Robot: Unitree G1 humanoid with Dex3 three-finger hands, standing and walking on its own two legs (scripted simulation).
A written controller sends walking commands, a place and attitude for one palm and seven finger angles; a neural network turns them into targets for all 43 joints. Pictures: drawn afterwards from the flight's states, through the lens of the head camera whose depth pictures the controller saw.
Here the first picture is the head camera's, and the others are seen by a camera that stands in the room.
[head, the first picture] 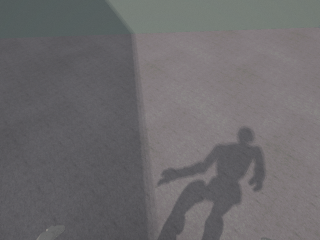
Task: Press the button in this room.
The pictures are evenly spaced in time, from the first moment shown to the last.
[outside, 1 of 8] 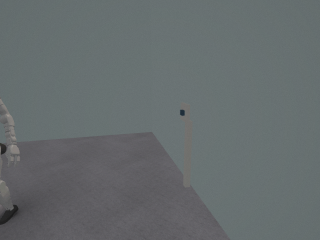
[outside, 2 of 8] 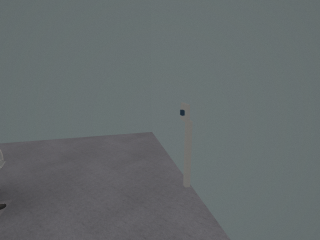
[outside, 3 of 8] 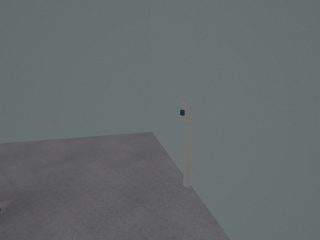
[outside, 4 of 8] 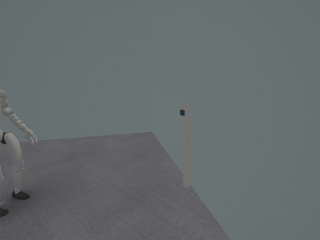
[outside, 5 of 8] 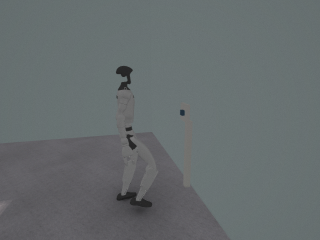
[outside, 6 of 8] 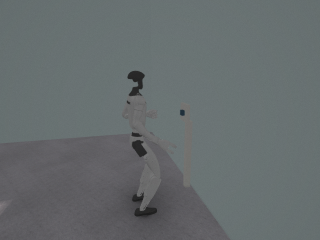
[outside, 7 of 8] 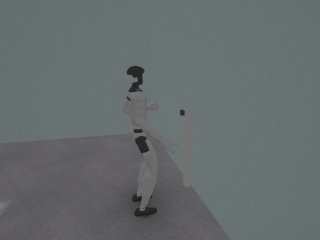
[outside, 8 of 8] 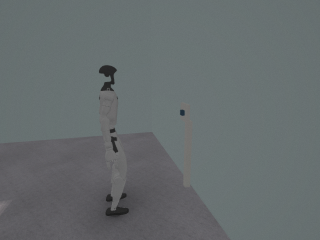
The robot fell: no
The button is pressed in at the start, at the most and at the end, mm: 0 13 0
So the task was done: yes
